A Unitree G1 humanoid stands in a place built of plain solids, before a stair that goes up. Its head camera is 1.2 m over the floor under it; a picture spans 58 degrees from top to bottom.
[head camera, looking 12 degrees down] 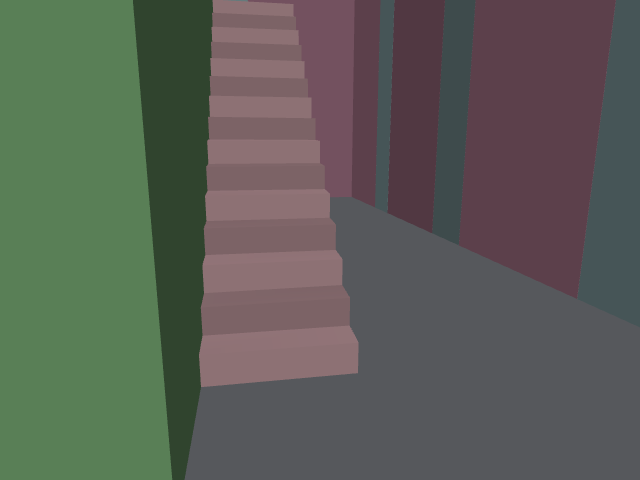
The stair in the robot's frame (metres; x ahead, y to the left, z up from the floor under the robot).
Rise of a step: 0.18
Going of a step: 0.20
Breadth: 0.93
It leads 10 degrees to the left of straight ahead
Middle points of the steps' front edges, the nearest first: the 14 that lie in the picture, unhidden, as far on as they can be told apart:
2.08 0.25 0.18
2.28 0.28 0.36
2.48 0.32 0.54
2.68 0.35 0.72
2.88 0.39 0.90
3.08 0.42 1.07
3.28 0.46 1.25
3.48 0.49 1.43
3.69 0.53 1.61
3.89 0.56 1.79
4.09 0.60 1.97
4.29 0.63 2.15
4.49 0.67 2.32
4.69 0.70 2.50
